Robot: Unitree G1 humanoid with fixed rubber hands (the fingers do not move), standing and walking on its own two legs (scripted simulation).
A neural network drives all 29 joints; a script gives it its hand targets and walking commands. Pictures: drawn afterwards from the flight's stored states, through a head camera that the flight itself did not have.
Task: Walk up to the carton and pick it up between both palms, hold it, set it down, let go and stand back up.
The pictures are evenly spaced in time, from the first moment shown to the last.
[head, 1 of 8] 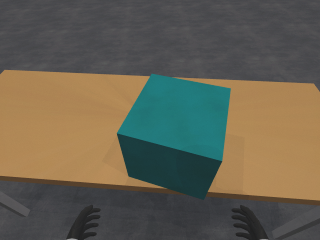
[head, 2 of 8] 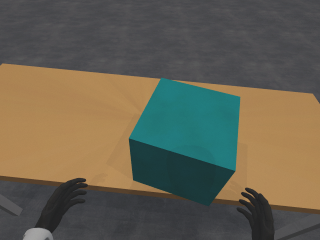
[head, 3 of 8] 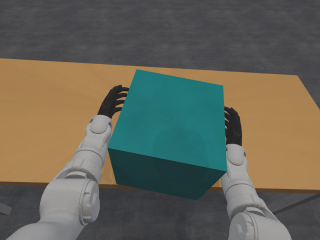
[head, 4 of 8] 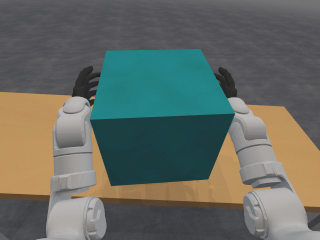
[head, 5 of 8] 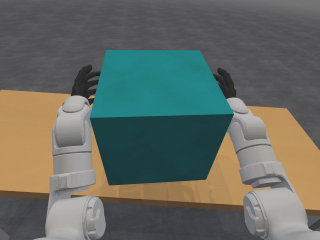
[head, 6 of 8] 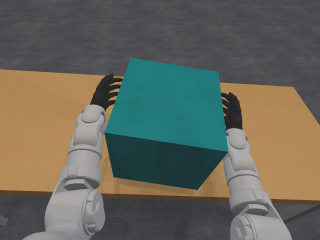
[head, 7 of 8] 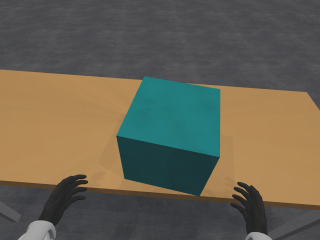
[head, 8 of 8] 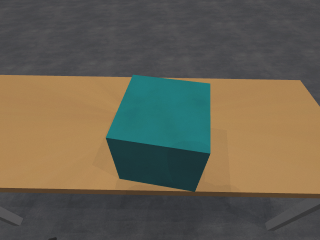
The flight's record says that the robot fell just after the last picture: no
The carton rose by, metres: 0.21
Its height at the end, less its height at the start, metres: +0.00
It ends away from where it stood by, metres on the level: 0.04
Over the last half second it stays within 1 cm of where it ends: yes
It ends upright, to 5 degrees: yes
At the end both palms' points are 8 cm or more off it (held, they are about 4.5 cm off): yes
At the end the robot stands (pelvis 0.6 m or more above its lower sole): yes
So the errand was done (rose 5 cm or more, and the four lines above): yes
